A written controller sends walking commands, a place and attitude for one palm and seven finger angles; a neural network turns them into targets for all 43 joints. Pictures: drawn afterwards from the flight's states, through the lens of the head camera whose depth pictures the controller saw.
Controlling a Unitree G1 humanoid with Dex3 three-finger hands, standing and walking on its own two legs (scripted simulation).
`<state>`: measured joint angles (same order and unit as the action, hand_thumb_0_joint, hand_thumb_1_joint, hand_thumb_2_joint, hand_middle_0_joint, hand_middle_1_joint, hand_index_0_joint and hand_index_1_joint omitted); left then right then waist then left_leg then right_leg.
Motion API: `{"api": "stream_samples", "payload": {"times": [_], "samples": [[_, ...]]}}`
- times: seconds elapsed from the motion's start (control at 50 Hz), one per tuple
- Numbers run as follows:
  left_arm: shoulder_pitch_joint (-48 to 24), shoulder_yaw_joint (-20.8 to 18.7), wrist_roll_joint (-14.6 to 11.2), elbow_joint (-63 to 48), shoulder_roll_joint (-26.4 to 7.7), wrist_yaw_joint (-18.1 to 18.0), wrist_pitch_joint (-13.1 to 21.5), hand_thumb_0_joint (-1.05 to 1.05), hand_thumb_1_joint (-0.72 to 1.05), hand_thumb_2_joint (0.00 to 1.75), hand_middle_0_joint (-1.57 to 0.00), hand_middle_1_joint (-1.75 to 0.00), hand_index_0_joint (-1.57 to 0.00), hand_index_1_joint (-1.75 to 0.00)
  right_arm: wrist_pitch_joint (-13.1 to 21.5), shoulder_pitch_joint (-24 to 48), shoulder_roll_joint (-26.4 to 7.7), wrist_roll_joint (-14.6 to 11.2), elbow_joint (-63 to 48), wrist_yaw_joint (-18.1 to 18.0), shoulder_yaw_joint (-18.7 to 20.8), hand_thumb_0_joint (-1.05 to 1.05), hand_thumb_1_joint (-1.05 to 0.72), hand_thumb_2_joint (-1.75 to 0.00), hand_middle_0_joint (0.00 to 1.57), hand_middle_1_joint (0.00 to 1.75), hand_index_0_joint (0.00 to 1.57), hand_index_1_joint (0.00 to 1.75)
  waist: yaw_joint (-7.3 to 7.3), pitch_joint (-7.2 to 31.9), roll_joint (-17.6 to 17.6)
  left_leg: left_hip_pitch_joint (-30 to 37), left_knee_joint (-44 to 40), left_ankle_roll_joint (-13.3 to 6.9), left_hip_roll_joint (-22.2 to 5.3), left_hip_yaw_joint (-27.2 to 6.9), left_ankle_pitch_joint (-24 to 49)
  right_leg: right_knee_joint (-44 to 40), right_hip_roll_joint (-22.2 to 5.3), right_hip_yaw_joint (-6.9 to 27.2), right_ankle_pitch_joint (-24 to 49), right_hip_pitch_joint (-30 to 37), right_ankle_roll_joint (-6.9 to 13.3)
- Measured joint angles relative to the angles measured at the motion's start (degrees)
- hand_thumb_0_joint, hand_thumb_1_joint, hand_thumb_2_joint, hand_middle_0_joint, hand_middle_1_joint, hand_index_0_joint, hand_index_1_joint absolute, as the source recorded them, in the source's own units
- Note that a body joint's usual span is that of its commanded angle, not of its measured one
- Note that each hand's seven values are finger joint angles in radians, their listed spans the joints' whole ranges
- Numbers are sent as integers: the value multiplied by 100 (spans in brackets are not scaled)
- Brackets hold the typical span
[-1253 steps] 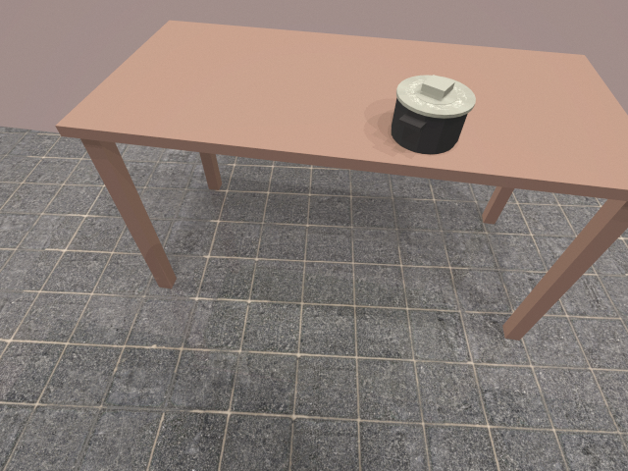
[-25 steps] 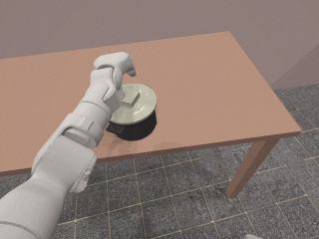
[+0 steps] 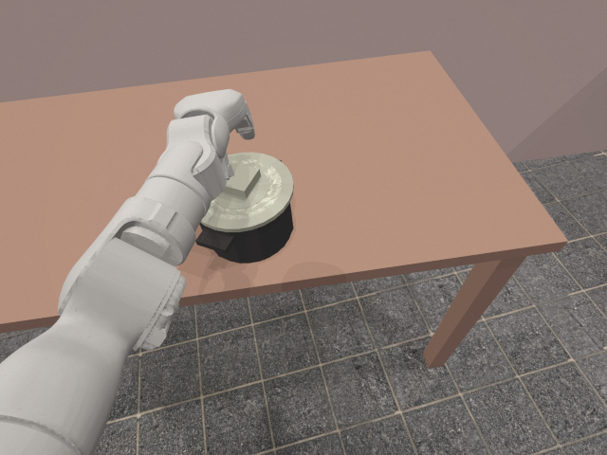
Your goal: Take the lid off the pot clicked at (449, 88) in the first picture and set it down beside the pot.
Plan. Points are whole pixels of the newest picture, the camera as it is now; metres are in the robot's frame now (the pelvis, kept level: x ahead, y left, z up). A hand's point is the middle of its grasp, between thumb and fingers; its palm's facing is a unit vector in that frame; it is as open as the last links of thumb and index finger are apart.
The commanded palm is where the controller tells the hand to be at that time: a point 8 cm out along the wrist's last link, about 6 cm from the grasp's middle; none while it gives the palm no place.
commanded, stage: lower the open fingers around the knob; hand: left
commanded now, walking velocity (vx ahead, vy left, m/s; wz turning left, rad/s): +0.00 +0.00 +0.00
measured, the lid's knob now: (238, 179) +0.50 +0.09 +0.07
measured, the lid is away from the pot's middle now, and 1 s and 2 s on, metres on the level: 0.00 0.00 0.00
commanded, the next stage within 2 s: close the fingers and squeeze the knob in 0.88 s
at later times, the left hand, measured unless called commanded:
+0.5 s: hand (234, 169) +0.48 +0.09 +0.11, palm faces -0.33 -0.08 -0.94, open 10.0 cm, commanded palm +0.48 +0.09 +0.17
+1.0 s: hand (238, 177) +0.48 +0.08 +0.10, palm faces -0.35 -0.09 -0.93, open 10.0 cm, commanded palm +0.47 +0.09 +0.16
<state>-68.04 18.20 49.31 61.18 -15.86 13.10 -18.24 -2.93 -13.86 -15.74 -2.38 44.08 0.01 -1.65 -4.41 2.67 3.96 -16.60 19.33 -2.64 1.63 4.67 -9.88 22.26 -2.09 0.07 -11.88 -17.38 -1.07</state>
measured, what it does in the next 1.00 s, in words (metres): stands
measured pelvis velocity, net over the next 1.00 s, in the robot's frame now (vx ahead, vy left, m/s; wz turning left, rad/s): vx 0.01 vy -0.01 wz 0.00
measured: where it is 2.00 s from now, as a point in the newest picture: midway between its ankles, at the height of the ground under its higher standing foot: outside the picture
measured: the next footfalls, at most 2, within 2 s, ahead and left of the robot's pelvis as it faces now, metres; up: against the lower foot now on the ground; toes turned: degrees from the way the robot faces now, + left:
none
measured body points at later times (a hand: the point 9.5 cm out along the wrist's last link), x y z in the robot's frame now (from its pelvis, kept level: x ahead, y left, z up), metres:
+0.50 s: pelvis +0.01 +0.00 +0.00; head +0.05 -0.03 +0.45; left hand +0.49 +0.09 +0.17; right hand +0.08 -0.26 -0.15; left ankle -0.01 +0.09 -0.75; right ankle -0.01 -0.13 -0.75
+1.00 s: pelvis +0.01 -0.01 +0.00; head +0.04 -0.04 +0.44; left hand +0.49 +0.09 +0.16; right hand +0.06 -0.27 -0.15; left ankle -0.01 +0.09 -0.75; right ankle -0.01 -0.13 -0.75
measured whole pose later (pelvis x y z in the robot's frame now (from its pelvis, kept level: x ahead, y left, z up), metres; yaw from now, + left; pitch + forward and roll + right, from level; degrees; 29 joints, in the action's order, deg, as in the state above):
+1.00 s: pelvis +0.01 -0.01 +0.00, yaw +0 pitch +8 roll +1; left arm -63.7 18.3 48.6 63.2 -14.6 11.5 -17.6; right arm -4.1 -15.1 -16.0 -2.4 44.4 -0.3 -0.5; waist -5.4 3.7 3.7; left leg -18.5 22.4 -1.8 0.6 4.5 -11.8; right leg 25.1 -1.1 0.1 -13.7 -19.2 -0.2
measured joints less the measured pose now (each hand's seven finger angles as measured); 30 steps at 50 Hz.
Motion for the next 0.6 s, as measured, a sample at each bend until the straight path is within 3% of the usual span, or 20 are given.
{"api": "stream_samples", "payload": {"times": [0.08, 0.22, 0.32, 0.42, 0.54, 0.6], "samples": [[-99, -27, -70, 204, 49, 106, -206, 0, -29, 145, -84, -8, -85, -8, 2, -105, -31, 15, 110, 6, 24, 1, -91, -90, 20, 30, 20, 30, -28, -18, 15, -9, -33, -6, 4, 14, 4, -18, -2, 16, 1, -22, -3], [-34, 17, -51, 197, 121, 221, -114, 0, -29, 145, -84, -8, -85, -8, 84, -221, -65, 52, 131, 9, 81, 1, -91, -90, 20, 30, 20, 30, -39, 49, 47, -30, -3, -10, 2, 20, -42, -4, 1, 24, -35, -38, -10], [63, -93, -68, 244, 103, 185, -34, 0, -29, 145, -84, -8, -85, -8, 96, -116, -41, 43, 27, -6, 53, 1, -91, -90, 20, 30, 20, 30, -99, 22, -35, -77, 47, 2, -21, 40, -72, 51, 23, 46, -57, -97, 6], [278, 31, 34, -102, 160, -55, 115, 0, -29, 145, -84, -8, -85, -8, 187, -146, -34, 60, -42, 56, 161, 1, -91, -90, 20, 30, 20, 30, -6, 120, -5, -159, 101, 20, -25, 27, -99, 97, 24, 35, -88, -170, 14], [177, 87, -34, 422, 314, -187, -233, 0, -29, 145, -84, -8, -85, -8, -6, 78, 2, -3, 37, 112, 69, 1, -91, -90, 20, 30, 20, 30, -11, 98, -36, -146, 176, 37, -39, -9, -139, 177, 36, 0, -142, -148, 34], [224, 126, -75, 284, 276, -122, -192, 0, -29, 145, -84, -8, -85, -8, 35, 120, 30, 16, -18, 59, 74, 1, -91, -90, 20, 30, 20, 30, -27, 55, -42, -204, 210, 46, -41, -45, -130, 211, 36, -35, -147, -193, 48]]}}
